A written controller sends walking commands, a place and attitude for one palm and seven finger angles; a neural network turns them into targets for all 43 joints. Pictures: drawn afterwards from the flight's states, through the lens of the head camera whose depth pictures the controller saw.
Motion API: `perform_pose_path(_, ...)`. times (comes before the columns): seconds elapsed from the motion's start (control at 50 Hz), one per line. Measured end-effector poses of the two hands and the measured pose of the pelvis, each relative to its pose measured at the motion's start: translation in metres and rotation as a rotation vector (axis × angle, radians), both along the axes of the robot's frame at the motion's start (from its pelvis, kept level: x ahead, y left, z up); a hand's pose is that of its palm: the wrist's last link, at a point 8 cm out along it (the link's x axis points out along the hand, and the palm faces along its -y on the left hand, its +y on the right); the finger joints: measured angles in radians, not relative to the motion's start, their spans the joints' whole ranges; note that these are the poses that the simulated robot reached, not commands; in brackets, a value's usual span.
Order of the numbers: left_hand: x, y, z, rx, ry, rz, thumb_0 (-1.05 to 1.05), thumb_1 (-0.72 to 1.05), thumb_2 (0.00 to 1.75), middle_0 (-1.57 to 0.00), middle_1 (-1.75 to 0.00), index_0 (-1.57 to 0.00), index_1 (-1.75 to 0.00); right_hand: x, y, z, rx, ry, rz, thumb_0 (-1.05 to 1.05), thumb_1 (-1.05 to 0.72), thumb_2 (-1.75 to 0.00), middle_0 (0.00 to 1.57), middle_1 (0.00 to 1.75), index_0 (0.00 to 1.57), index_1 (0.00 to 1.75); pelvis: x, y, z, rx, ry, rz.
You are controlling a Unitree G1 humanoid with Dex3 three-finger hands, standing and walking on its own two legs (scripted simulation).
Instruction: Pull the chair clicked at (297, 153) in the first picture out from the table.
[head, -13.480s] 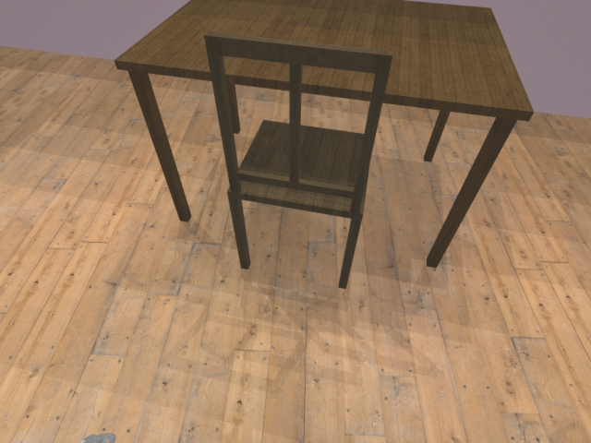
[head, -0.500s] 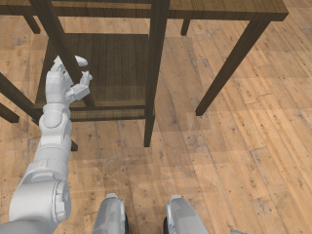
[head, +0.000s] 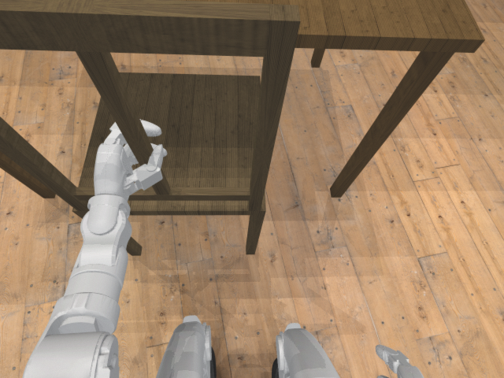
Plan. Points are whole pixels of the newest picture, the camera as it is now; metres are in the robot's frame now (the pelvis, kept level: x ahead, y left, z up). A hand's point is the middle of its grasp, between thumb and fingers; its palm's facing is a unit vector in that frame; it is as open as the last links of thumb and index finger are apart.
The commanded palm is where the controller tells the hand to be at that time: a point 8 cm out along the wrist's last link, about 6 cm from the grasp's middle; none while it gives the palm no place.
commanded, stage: step backward, pulling the chair out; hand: left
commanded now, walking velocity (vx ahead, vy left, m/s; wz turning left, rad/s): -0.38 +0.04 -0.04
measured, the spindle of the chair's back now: (139, 142) +0.46 +0.16 +0.04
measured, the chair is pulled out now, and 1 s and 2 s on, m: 0.04 0.19 0.22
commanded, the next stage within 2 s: none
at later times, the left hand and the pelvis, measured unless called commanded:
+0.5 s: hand (175, 196) +0.38 +0.10 +0.03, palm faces -0.07 -0.99 -0.12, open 5.4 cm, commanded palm +0.36 +0.16 +0.03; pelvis -0.02 +0.01 +0.09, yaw -3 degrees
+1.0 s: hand (180, 258) +0.29 +0.09 +0.03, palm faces -0.09 -0.99 -0.14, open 5.5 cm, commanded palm +0.30 +0.15 +0.03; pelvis -0.07 +0.01 +0.09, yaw -2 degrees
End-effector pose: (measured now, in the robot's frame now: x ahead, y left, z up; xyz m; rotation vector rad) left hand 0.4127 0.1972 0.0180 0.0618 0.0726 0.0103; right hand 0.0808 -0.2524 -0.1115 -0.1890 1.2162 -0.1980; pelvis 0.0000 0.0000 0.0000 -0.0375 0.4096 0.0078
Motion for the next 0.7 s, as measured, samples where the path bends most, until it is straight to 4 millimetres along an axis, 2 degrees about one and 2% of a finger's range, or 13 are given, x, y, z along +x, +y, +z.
perform_pose_path(0.1,-0.004,-0.006,0.018,0.046,0.241,0.075,0.06,0.69,0.79,-0.36,-1.26,-0.40,-1.45,0.004,0.014,0.036,0.010,0.001,-0.048,0.00,-0.91,-0.90,0.20,0.30,0.19,0.30,0.006,0.003,0.043,0.008,-0.085,0.000)
perform_pose_path(0.16,-0.008,-0.012,0.024,0.009,0.309,0.092,0.07,0.70,0.78,-0.29,-1.16,-0.42,-1.45,0.002,0.016,0.057,0.000,0.005,-0.052,0.00,-0.91,-0.90,0.20,0.30,0.20,0.30,0.011,0.004,0.063,0.009,-0.115,-0.005)
perform_pose_path(0.28,-0.019,-0.024,0.026,0.023,0.372,0.029,0.07,0.69,0.74,-0.27,-1.09,-0.46,-1.45,-0.013,0.004,0.083,-0.074,0.017,-0.072,0.00,-0.90,-0.90,0.20,0.30,0.20,0.30,0.009,0.009,0.081,0.000,-0.160,-0.012)
perform_pose_path(0.44,-0.039,-0.035,0.028,0.073,0.391,-0.042,0.05,0.69,0.73,-0.29,-1.13,-0.49,-1.44,-0.046,-0.007,0.085,-0.107,0.017,-0.129,0.00,-0.90,-0.90,0.20,0.30,0.20,0.30,-0.010,0.013,0.085,0.003,-0.209,-0.040)
perform_pose_path(0.58,-0.071,-0.044,0.029,0.073,0.401,-0.035,0.05,0.68,0.73,-0.28,-1.13,-0.49,-1.44,-0.074,0.000,0.079,-0.061,0.015,-0.146,0.00,-0.90,-0.90,0.20,0.30,0.20,0.30,-0.032,0.007,0.087,0.006,-0.248,-0.051)
perform_pose_path(0.7,-0.100,-0.050,0.029,0.073,0.415,-0.014,0.05,0.67,0.74,-0.29,-1.12,-0.49,-1.44,-0.090,-0.001,0.071,-0.034,-0.012,-0.127,0.00,-0.90,-0.90,0.20,0.30,0.20,0.30,-0.052,-0.002,0.086,0.012,-0.285,-0.042)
